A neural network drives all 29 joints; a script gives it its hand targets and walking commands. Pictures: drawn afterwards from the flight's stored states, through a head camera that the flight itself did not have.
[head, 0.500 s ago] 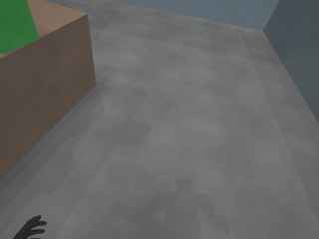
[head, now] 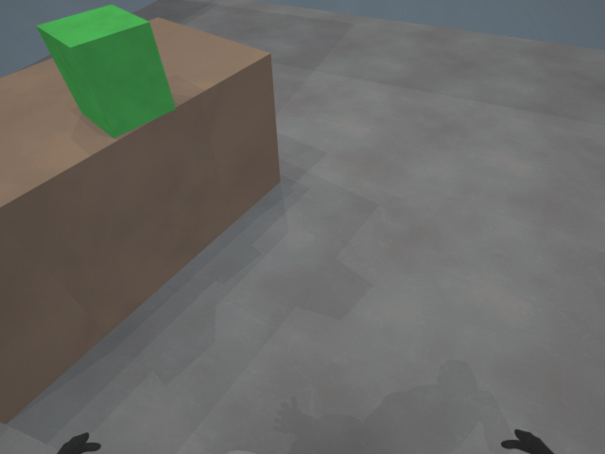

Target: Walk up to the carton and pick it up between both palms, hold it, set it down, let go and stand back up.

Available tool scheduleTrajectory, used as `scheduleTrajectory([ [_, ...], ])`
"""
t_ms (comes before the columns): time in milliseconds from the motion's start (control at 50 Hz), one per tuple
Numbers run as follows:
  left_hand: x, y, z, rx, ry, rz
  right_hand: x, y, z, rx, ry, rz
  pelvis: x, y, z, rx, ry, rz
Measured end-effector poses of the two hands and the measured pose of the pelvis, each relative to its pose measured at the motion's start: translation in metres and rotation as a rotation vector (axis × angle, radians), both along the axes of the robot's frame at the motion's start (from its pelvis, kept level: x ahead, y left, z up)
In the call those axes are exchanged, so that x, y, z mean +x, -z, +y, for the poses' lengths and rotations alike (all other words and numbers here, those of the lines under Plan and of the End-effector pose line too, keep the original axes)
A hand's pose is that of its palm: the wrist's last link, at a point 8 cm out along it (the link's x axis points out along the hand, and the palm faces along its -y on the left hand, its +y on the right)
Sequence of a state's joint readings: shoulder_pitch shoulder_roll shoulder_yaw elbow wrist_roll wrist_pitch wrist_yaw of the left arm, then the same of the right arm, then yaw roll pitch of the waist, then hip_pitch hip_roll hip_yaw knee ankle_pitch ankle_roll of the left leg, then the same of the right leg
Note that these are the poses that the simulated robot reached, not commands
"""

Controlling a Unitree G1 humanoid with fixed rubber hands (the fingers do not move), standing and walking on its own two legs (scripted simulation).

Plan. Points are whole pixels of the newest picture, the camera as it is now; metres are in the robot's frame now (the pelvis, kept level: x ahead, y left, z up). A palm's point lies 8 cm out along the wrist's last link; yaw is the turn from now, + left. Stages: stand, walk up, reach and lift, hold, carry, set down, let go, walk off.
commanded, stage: walk up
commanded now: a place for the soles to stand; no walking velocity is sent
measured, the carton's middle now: (112, 71) +1.08 +0.54 -0.01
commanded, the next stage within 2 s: none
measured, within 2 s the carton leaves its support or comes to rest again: neither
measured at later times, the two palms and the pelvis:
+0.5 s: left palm (84, 402) +0.22 +0.34 -0.11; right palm (493, 338) +0.30 -0.30 -0.09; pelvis +0.17 +0.00 -0.02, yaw +16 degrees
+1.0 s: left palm (115, 396) +0.22 +0.29 -0.08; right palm (449, 229) +0.54 -0.29 -0.09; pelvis +0.32 -0.03 +0.00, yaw +29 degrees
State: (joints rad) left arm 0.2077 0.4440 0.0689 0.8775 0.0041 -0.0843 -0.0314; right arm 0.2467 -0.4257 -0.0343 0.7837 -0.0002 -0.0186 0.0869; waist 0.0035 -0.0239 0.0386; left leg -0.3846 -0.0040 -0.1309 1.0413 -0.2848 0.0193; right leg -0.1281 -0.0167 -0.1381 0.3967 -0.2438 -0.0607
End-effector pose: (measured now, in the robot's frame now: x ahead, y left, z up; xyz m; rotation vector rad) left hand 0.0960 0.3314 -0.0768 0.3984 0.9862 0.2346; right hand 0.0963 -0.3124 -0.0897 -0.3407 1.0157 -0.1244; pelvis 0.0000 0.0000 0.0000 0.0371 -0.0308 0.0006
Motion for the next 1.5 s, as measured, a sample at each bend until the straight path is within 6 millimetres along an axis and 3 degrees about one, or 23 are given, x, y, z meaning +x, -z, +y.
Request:
scheduleTrajectory([
  [120, 0.011, 0.010, 0.001, -0.014, -0.058, 0.035, 0.056, 0.003, 0.004, -0.003, -0.068, 0.041, 0.040, 0.003, -0.003, -0.015, -0.064, -0.004],
  [320, 0.041, 0.063, 0.009, -0.106, -0.175, 0.089, 0.161, 0.013, 0.037, -0.085, -0.181, 0.069, 0.108, 0.027, 0.014, -0.028, -0.198, 0.020],
  [480, 0.114, 0.032, 0.011, -0.093, -0.213, -0.067, 0.199, -0.002, 0.018, -0.150, -0.208, 0.083, 0.164, 0.016, 0.005, -0.034, -0.267, 0.004],
  [620, 0.156, 0.019, -0.011, -0.023, -0.231, -0.118, 0.265, 0.016, -0.011, -0.111, -0.279, 0.053, 0.208, 0.027, -0.031, -0.003, -0.315, 0.007],
  [680, 0.148, 0.016, -0.027, -0.009, -0.276, -0.112, 0.305, 0.022, -0.012, -0.088, -0.314, 0.011, 0.228, 0.028, -0.043, -0.006, -0.348, -0.010],
  [780, 0.122, -0.005, -0.042, 0.007, -0.370, -0.056, 0.365, 0.005, -0.002, -0.048, -0.392, -0.024, 0.260, 0.008, -0.049, 0.017, -0.401, -0.013],
  [880, 0.118, -0.012, -0.047, 0.004, -0.429, -0.013, 0.401, -0.003, 0.000, -0.061, -0.446, 0.011, 0.290, -0.001, -0.046, 0.015, -0.449, -0.010],
  [1000, 0.125, 0.006, -0.045, -0.041, -0.492, 0.033, 0.439, -0.002, 0.023, -0.093, -0.501, 0.076, 0.320, 0.003, -0.033, -0.024, -0.512, 0.013],
  [1140, 0.131, 0.049, -0.028, -0.105, -0.585, 0.071, 0.501, 0.010, 0.084, -0.131, -0.588, 0.057, 0.357, 0.026, -0.001, -0.041, -0.607, 0.012],
  [1200, 0.147, 0.054, -0.027, -0.133, -0.613, 0.068, 0.522, 0.007, 0.103, -0.133, -0.602, 0.004, 0.372, 0.026, 0.009, -0.034, -0.623, -0.001],
  [1240, 0.162, 0.050, -0.020, -0.127, -0.629, 0.037, 0.533, 0.002, 0.105, -0.150, -0.612, 0.004, 0.384, 0.023, 0.013, -0.039, -0.642, -0.004],
  [1380, 0.212, 0.034, -0.001, -0.064, -0.640, -0.030, 0.572, 0.002, 0.093, -0.187, -0.644, 0.026, 0.425, 0.022, 0.010, -0.024, -0.680, 0.001],
  [1500, 0.249, 0.028, -0.014, -0.001, -0.654, -0.030, 0.623, 0.028, 0.078, -0.151, -0.677, 0.040, 0.471, 0.036, -0.008, 0.009, -0.702, 0.009],
])
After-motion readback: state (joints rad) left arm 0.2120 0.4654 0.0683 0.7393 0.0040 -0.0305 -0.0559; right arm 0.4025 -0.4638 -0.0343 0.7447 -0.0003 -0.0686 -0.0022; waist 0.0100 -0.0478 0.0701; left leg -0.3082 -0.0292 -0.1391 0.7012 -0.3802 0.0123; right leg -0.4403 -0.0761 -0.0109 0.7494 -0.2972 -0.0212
